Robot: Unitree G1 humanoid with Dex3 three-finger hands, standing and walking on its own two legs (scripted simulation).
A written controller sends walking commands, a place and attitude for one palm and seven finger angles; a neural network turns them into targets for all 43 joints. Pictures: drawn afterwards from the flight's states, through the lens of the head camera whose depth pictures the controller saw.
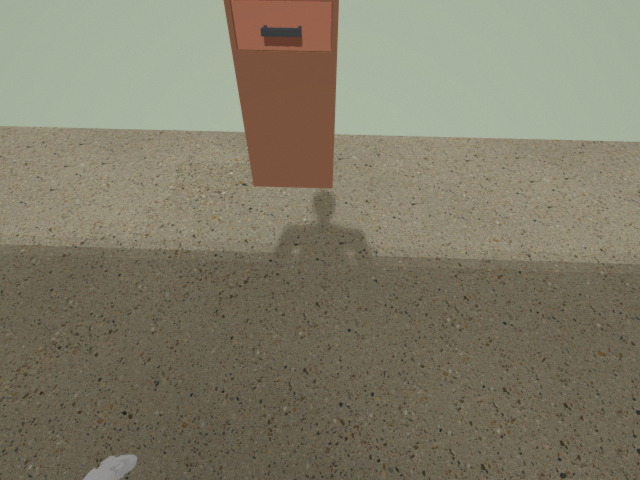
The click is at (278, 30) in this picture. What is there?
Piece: drawer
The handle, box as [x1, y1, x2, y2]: [261, 25, 301, 36]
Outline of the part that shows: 261,27 261,36 300,36 301,34 300,26 298,26 297,28 271,28 267,27 266,25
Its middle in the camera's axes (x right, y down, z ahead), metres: -0.14 -0.72 +1.34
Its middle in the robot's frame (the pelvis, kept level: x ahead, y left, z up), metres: +1.48 +0.20 -0.03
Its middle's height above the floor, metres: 0.74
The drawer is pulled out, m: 0.00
